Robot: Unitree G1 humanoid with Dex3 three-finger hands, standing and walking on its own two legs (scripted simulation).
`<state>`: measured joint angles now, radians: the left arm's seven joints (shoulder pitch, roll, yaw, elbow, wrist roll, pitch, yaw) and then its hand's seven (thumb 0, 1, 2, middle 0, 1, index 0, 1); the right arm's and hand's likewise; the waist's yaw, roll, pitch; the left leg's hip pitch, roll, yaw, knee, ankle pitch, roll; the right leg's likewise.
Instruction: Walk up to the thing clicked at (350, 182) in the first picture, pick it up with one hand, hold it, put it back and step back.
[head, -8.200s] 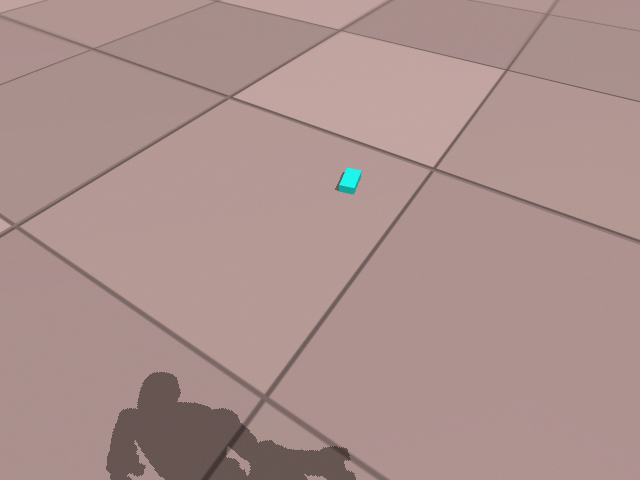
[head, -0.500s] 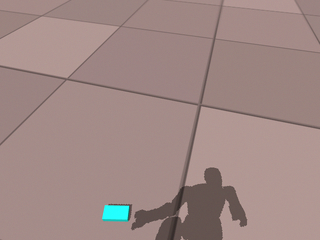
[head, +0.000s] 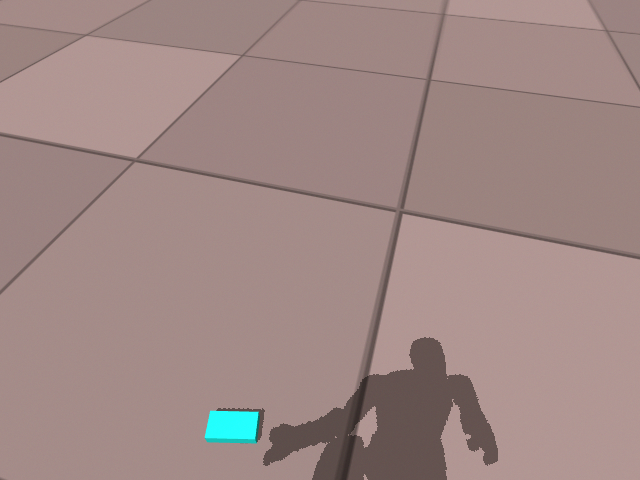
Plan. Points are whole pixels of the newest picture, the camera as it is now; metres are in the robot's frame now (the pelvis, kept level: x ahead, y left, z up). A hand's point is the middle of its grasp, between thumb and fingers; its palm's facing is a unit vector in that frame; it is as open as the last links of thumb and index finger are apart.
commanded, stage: stand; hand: left
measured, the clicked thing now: (233, 426) +0.45 +0.27 -0.76
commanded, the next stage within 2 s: none
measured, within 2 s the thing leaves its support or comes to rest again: neither
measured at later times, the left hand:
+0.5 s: hand out of the picture +0.07 +0.25 -0.16, palm faces -0.02 -0.94 -0.35, open 7.4 cm
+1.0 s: hand out of the picture +0.06 +0.26 -0.16, palm faces -0.02 -0.94 -0.35, open 7.4 cm
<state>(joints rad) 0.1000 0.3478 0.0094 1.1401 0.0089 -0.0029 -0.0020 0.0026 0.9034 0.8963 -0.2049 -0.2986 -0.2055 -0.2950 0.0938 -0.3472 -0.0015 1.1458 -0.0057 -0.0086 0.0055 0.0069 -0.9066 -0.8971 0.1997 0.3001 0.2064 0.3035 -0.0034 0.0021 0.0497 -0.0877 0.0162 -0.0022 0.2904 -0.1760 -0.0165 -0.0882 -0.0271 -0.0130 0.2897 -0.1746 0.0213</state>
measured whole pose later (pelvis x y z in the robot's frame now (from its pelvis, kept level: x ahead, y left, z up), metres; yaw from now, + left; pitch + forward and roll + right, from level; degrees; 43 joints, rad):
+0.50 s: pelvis +0.00 +0.00 +0.00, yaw +0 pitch -2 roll +0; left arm 0.11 0.35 0.00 1.13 0.01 -0.01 0.00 0.00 0.90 0.90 -0.20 -0.30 -0.21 -0.30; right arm 0.10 -0.35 0.00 1.13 -0.01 -0.01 0.01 0.01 -0.91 -0.90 0.20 0.30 0.21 0.30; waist 0.00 0.00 0.05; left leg -0.09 0.02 -0.01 0.30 -0.18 -0.02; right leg -0.08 -0.03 -0.02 0.29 -0.17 0.02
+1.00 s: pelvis +0.00 +0.00 +0.00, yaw +0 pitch -2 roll +0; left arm 0.12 0.35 0.00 1.13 0.01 0.00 0.00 0.00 0.90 0.90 -0.20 -0.30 -0.21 -0.30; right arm 0.11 -0.35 0.00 1.13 -0.01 -0.01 0.01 0.01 -0.91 -0.90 0.20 0.30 0.21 0.30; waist 0.00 0.00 0.05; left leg -0.09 0.01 0.00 0.30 -0.18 -0.01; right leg -0.09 -0.03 -0.01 0.30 -0.18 0.02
